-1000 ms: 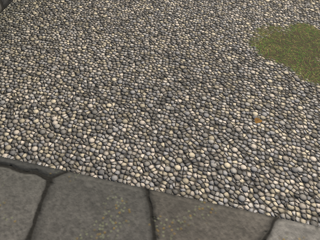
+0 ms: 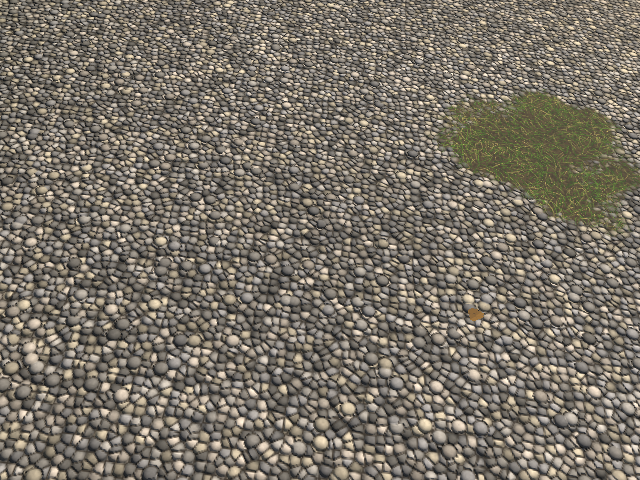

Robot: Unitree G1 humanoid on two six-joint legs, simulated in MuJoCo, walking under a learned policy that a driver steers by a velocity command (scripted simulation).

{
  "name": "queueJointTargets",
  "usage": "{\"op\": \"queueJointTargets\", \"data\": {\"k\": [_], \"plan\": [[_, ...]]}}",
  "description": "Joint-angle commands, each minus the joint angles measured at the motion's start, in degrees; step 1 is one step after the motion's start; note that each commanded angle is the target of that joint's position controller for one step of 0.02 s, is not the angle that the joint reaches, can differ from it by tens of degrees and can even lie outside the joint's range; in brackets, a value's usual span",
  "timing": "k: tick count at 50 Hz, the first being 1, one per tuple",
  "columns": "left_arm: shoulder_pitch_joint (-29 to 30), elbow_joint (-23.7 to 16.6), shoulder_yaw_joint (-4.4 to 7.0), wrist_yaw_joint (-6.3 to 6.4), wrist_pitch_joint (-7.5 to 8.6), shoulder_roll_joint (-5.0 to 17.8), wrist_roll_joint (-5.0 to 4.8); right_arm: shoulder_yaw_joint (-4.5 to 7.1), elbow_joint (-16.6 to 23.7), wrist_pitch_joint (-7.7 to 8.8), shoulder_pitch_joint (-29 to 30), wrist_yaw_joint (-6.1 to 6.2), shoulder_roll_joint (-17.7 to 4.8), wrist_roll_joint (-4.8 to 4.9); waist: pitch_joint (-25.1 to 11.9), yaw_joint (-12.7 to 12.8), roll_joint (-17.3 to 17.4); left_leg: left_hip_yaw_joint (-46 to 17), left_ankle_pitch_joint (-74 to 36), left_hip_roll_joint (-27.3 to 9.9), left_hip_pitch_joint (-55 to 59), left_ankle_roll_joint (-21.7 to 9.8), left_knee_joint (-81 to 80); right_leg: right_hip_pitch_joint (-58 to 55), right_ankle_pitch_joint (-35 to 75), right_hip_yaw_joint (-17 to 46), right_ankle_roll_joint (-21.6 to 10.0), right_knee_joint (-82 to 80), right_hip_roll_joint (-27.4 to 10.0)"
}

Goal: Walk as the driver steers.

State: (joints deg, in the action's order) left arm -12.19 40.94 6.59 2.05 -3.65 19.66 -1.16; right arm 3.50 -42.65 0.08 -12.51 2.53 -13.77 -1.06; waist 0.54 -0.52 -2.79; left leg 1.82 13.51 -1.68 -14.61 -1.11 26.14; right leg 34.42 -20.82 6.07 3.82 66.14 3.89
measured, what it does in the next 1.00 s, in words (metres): steps on the spot, turning right: right foot, then left foot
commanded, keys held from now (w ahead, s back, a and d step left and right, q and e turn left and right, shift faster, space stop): e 0.36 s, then no key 0.64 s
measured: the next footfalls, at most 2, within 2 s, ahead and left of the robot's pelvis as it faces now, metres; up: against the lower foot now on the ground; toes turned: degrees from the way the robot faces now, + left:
right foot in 0.24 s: +0.02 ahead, -0.15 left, +0.00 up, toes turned -12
left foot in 0.66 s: +0.09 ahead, +0.08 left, +0.00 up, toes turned -20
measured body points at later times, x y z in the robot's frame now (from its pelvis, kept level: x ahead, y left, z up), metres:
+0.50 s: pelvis -0.01 -0.05 +0.00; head +0.02 -0.08 +0.45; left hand +0.22 +0.17 -0.08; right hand +0.05 -0.37 -0.11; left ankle +0.04 +0.10 -0.67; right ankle -0.02 -0.14 -0.74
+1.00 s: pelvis +0.01 -0.02 -0.01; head +0.02 -0.02 +0.44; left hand +0.19 +0.20 -0.13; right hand +0.07 -0.29 -0.11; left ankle +0.05 +0.09 -0.74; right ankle -0.02 -0.14 -0.74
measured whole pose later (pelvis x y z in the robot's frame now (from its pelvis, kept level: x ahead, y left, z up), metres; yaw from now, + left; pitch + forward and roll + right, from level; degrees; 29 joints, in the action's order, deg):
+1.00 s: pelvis +0.01 -0.02 -0.01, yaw -19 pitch -1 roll +0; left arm -14.3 42.8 2.6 0.8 -1.3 13.6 0.6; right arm 1.2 -40.6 0.9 -10.7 0.6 -12.5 -0.7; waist 1.4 0.6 0.0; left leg -0.5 17.2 0.4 -14.0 -0.5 31.9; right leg 14.4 -16.0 6.6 0.5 31.4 2.8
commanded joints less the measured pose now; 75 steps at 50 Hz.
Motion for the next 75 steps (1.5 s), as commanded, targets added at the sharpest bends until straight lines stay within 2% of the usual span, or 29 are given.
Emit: {"op": "queueJointTargets", "data": {"k": [1, 5, 9, 11, 12, 13, 14, 15, 16, 17, 18, 19, 21, 25, 28, 30, 32, 33, 34, 35, 36, 37, 39, 43, 48, 59, 75], "plan": [[3.39, -6.33, -0.52, -0.39, 0.3, 1.2, -0.34, 2.0, 3.83, 0.03, 0.33, 0.78, -8.72, 0.17, -1.79, -1.41, 11.67, -8.72, -20.58, -12.91, 11.57, -10.8, -6.71, 6.98, 1.15, -1.91, 2.37, -3.79, -2.82], [5.29, -9.24, -1.57, -1.9, 0.29, 0.09, -0.19, 3.35, 4.09, -0.74, 0.16, 0.46, -12.17, 0.55, -3.53, -2.59, 13.14, -6.27, -23.4, -15.51, 11.11, -11.75, -5.64, -1.41, -2.46, -6.05, 1.77, -14.87, -5.43], [4.1, -9.99, -0.89, -2.84, -0.2, 1.52, -0.5, 4.04, 4.3, -0.55, 1.43, -0.66, -13.29, 1.8, -4.02, -1.98, 14.06, -4.2, -24.76, -16.75, 9.26, -10.75, -2.98, -9.35, -1.0, -9.94, -1.04, -25.38, -4.42], [0.44, -8.93, -0.49, -3.14, -0.26, 1.09, -0.32, 4.05, 4.16, -0.45, 3.04, -0.92, -12.88, 2.97, -4.63, 0.76, 12.79, -1.63, -23.0, -15.81, 6.94, -7.59, 2.0, -17.17, 7.86, -11.77, -4.09, -37.65, -2.72], [-2.03, -8.22, 0.29, -2.64, -0.26, 2.71, -0.08, 3.66, 2.99, -0.19, 0.38, -1.23, -11.19, 3.03, -5.72, 1.3, 9.26, 1.29, -16.88, -13.7, 2.74, -3.86, 7.15, -24.67, 15.95, -9.51, -6.1, -43.7, -2.24], [-4.06, -8.89, 2.06, -1.81, -0.04, 9.25, -0.07, 2.75, 3.91, 0.03, -0.14, -1.53, -8.06, 0.79, -7.27, 0.71, -4.44, 6.77, 1.67, -8.1, -10.8, 1.91, 22.72, -36.09, 36.45, 6.9, -10.43, -44.49, -13.74], [-4.05, -9.94, 2.49, -2.15, 0.81, 13.43, 1.75, 1.88, 7.76, 0.32, 4.26, -1.24, -6.46, -0.6, -8.1, 1.85, -16.37, 3.32, 26.48, 0.29, -25.49, 5.21, 35.68, -37.07, 49.2, 24.1, -23.17, -43.71, -26.7], [-4.79, -9.84, 1.57, -2.75, 2.05, 10.02, 2.36, 2.82, 7.8, 0.3, 7.65, -1.02, -9.69, 0.27, -10.33, 5.26, -8.35, -4.01, 26.08, -0.25, -25.93, 5.18, 43.85, -34.93, 43.55, 21.99, -25.82, -45.37, -25.95], [-2.08, -9.41, 0.77, -2.71, 2.83, 8.52, 2.18, 3.12, 7.57, -0.01, 7.89, -0.89, -10.2, 1.34, -7.26, 3.17, -6.6, -5.08, 21.29, -0.79, -26.4, 4.4, 45.82, -32.13, 38.93, 16.7, -22.65, -45.34, -22.42], [1.07, -9.63, 0.51, -2.32, 3.03, 7.28, 1.24, 3.35, 6.31, -0.34, 6.63, -0.37, -10.06, 1.13, -5.6, 1.54, -3.44, -5.62, 16.41, -1.21, -26.24, 4.24, 44.18, -30.07, 34.15, 13.19, -19.26, -45.2, -18.68], [3.43, -9.93, -0.09, -1.94, 2.85, 5.88, 0.31, 3.63, 5.97, -0.67, 5.88, 0.12, -10.76, 0.49, -4.76, 0.56, -3.62, -6.09, 12.9, -1.37, -25.63, 4.57, 42.35, -28.36, 33.24, 11.74, -17.55, -45.2, -17.1], [4.58, -10.08, -0.57, -1.52, 2.59, 5.26, 0.42, 3.66, 5.37, -0.74, 4.32, 0.08, -10.56, 0.3, -5.41, -0.48, -4.32, -5.35, 10.11, -0.57, -22.74, 5.07, 42.95, -26.25, 35.0, 9.98, -17.29, -45.18, -15.82], [4.61, -9.86, -1.1, -1.06, 2.45, 4.33, 1.15, 3.27, 4.59, -0.69, 2.51, -0.28, -9.46, 0.85, -7.04, -0.86, -4.25, -4.6, 6.94, 0.24, -19.83, 5.7, 40.75, -25.78, 35.02, 8.38, -17.49, -45.18, -14.76], [3.18, -8.49, -1.19, -0.53, 2.28, 4.59, 1.28, 1.73, 5.29, -0.62, 4.85, -0.69, -6.82, 1.06, -6.44, 1.0, -5.24, -4.51, 5.6, -0.34, -15.76, 5.74, 26.53, -25.89, 28.17, 8.86, -17.08, -44.62, -14.1], [3.2, -7.99, -1.29, -0.95, 2.03, 5.04, 1.58, 1.53, 5.68, -0.46, 5.31, -1.35, -7.34, 1.36, -5.02, 2.05, -6.21, -3.92, 7.71, -0.05, -10.08, 5.02, 19.56, -22.25, 22.17, 11.28, -17.74, -44.67, -14.67], [3.32, -7.46, -1.73, -1.42, 2.02, 4.32, 1.39, 1.54, 5.83, -0.21, 4.96, -1.73, -7.53, 1.53, -4.05, 2.12, -6.19, -3.67, 8.1, 0.21, -6.99, 4.32, 14.73, -20.97, 19.84, 13.24, -17.6, -44.14, -14.72], [4.81, -6.96, -2.57, -1.63, 2.1, 2.62, 0.8, 1.24, 5.09, 0.33, 2.41, -2.27, -6.2, 1.25, -3.64, -0.36, -4.82, -2.65, 0.07, 0.73, 0.19, 2.94, 2.59, -18.61, 17.95, 13.19, -15.39, -42.29, -12.98], [3.3, -6.19, -3.11, -1.65, 2.39, 1.17, 0.86, 1.0, 4.99, 0.68, 1.48, -2.47, -6.15, 0.42, -4.07, -0.81, -3.1, -4.17, -8.05, -0.45, 5.36, 1.99, -3.23, -16.83, 14.74, 12.72, -12.64, -41.81, -11.21], [1.11, -5.71, -3.64, -1.6, 2.92, -0.63, 1.86, 1.35, 5.57, 0.93, 0.47, -2.26, -9.2, -0.54, -5.73, 0.58, 2.23, -10.65, -19.16, -7.06, 10.23, -0.03, -3.53, -14.46, 7.51, 9.88, -8.84, -37.72, -7.57], [-3.03, -5.32, -3.45, -1.8, 3.32, -1.08, 1.98, 1.6, 4.98, 1.02, 3.59, -2.29, -11.36, -0.7, -5.51, 5.82, 12.73, -13.56, -18.14, -10.26, 5.76, -4.49, -2.07, -15.77, 0.38, 2.86, -6.01, -36.7, -2.58], [-1.54, -4.76, -3.22, -1.59, 3.35, 0.76, 2.59, 0.76, 5.82, 1.17, 5.82, -2.54, -7.51, -0.36, -5.26, 4.12, 13.62, -14.15, -8.36, -9.45, 0.72, -6.01, -4.47, -20.44, 1.89, 1.64, -3.98, -37.24, -3.46], [0.82, -4.75, -2.71, -1.55, 3.14, 1.88, 2.4, 0.3, 6.01, 1.31, 6.58, -2.65, -6.1, -0.31, -3.14, 3.01, 12.15, -12.14, -1.79, -6.88, -0.28, -4.21, -4.47, -20.4, 4.11, 1.62, -3.79, -37.7, -3.35], [2.26, -4.65, -2.68, -1.3, 2.46, 1.41, 2.32, 0.41, 5.99, 1.71, 5.62, -2.51, -7.17, 0.04, -0.9, 1.44, 9.67, -9.72, 2.02, -4.52, -0.39, -1.84, -3.62, -18.72, 6.36, 2.31, -4.55, -38.05, -3.28], [1.02, -3.58, -2.91, -1.36, 2.8, -0.37, 1.85, -0.09, 5.69, 1.86, 2.95, -1.8, -6.22, 0.26, -0.58, 0.59, 5.71, -8.16, 0.47, -3.37, 1.15, -1.41, -1.6, -17.78, 8.66, 3.31, -5.19, -39.35, -3.9], [-0.49, -2.12, -2.81, -1.1, 3.22, -1.07, 1.73, -0.44, 5.99, 1.55, 2.58, -1.7, -5.55, 0.41, -1.17, 0.31, 2.74, -7.43, -1.62, -2.5, 2.18, -1.7, -0.37, -18.39, 10.98, 3.62, -4.49, -39.49, -4.11], [-2.56, 0.32, -2.58, 0.14, 2.77, -0.84, 1.68, -0.95, 4.45, 1.8, 1.62, -2.14, -4.49, 0.59, -1.08, 0.79, 2.71, -6.65, -4.88, -1.54, 1.54, -1.65, -0.71, -21.86, 15.3, 3.99, -3.88, -39.13, -4.67], [-3.57, 6.3, -2.65, 1.13, 2.29, -1.33, 1.51, -1.14, -0.91, 1.87, -1.03, -1.8, -4.8, 0.83, 0.34, 0.65, 3.16, -6.99, -5.03, -1.43, 1.8, -2.07, -3.32, -23.89, 16.47, 3.24, -2.72, -40.3, -4.63]]}}
Keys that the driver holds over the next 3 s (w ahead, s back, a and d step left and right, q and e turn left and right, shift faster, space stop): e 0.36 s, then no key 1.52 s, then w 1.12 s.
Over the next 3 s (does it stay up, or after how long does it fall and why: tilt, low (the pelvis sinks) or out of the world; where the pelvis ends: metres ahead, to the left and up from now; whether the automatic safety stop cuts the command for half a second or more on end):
stays up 0.52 -0.12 -0.16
